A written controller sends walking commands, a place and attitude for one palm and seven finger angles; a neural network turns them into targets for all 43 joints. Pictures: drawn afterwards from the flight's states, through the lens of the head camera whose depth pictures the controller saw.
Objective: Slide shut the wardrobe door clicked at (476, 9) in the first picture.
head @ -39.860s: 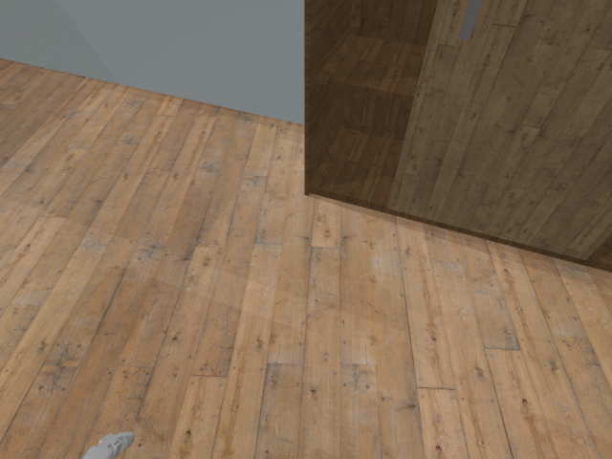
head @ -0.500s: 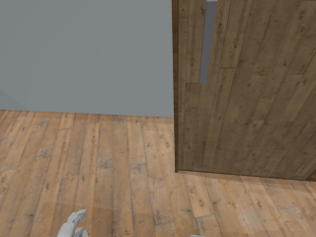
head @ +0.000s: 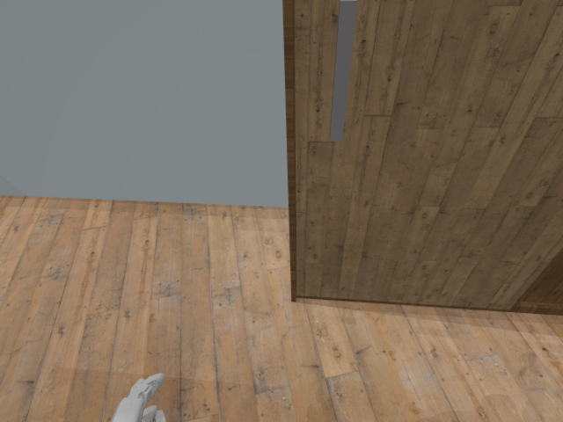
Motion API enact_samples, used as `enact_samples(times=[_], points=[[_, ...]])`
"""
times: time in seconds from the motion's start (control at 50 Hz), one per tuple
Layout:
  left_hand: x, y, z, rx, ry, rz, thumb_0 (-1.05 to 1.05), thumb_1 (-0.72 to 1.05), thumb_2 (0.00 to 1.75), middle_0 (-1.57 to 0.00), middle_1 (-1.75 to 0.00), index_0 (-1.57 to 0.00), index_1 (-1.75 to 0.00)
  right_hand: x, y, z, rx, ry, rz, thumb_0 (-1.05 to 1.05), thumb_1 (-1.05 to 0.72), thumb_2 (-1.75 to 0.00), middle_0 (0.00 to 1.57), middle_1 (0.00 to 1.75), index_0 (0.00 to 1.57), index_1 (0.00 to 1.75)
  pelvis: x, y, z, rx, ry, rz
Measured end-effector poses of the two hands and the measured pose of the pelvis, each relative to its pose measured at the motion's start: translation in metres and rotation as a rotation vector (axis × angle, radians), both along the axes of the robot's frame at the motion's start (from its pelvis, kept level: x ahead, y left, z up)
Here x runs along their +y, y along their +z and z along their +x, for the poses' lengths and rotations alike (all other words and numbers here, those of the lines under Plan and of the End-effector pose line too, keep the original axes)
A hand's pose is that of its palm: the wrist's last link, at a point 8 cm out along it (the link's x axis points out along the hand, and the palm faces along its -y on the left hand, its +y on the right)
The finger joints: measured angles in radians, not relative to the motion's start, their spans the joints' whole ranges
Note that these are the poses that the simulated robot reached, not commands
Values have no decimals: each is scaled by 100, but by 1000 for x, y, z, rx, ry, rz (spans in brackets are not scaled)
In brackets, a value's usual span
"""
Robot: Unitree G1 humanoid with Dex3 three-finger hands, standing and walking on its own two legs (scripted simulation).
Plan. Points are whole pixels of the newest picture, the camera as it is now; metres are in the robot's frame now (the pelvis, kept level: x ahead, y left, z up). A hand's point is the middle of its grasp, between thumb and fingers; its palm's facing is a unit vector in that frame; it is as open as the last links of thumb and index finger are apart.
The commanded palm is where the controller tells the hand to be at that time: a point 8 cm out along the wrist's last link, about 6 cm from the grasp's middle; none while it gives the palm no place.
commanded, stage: stop stepping back and stand still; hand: right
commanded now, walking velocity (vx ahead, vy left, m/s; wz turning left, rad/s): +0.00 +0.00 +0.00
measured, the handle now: (340, 73) +0.71 -0.11 +0.19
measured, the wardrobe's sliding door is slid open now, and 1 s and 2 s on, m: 0.00 0.00 0.00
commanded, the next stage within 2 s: let the arm hang, fingers relaxed in 0.60 s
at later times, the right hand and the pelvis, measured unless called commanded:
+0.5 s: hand out of the picture +0.22 -0.30 +0.16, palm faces +0.46 +0.76 -0.47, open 7.4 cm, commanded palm +0.16 -0.33 +0.19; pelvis +0.02 -0.03 +0.01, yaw +0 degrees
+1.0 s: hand out of the picture +0.07 -0.21 -0.16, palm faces -0.02 +0.99 -0.16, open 7.4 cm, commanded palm none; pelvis +0.00 -0.04 +0.00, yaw -1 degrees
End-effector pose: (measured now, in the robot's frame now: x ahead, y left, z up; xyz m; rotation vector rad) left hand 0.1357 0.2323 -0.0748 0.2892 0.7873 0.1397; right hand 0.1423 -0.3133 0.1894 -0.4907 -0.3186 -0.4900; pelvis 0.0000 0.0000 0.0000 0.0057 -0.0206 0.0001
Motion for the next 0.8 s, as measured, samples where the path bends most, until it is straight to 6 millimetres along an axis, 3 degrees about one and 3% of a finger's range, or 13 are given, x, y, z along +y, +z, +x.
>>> enact_samples(times=[0.12,0.28,0.34,0.44,0.5,0.58,0.7,0.74,0.8], points=[[-2,6,15,-89,22,18,1,90,90,-20,-30,-21,-30,-1,-14,18,3,28,32,2,-89,-90,21,30,21,31,-9,-6,3,-28,-10,-19],[-17,3,29,-82,-13,-71,1,90,90,-20,-30,-21,-30,15,16,23,19,103,-113,2,-89,-90,21,30,21,31,-7,0,10,1,-19,11],[-19,0,30,-55,0,-67,1,90,90,-20,-30,-21,-30,6,16,24,47,90,-117,2,-88,-90,21,30,21,31,-14,2,16,14,-16,15],[-26,-1,35,-33,21,-54,1,90,90,-20,-30,-21,-30,-18,-2,31,120,21,-64,1,-88,-90,21,30,21,31,-24,4,23,13,-6,-3],[-31,2,41,-41,9,-54,1,90,90,-20,-30,-21,-30,-23,-10,37,144,3,-33,2,-89,-90,21,30,21,31,-26,6,24,12,-8,-6],[-37,8,49,-65,-12,-57,1,90,90,-20,-30,-21,-30,-15,-12,42,134,39,-8,2,-89,-90,21,30,21,31,-26,7,22,12,-8,-1],[-38,18,55,-106,-9,-59,1,90,90,-20,-30,-21,-30,-5,0,38,108,108,-53,2,-89,-90,21,30,21,31,-27,8,19,16,-3,5],[-34,10,56,-100,-46,-73,1,90,90,-20,-30,-21,-30,-10,-21,43,196,127,-60,1,-89,-90,21,30,21,31,-30,5,16,29,-20,11],[-25,-11,49,-30,-50,-81,1,90,90,-20,-30,-21,-30,-23,-102,51,523,86,89,1,-89,-90,20,30,20,30,-37,0,11,34,-31,13]])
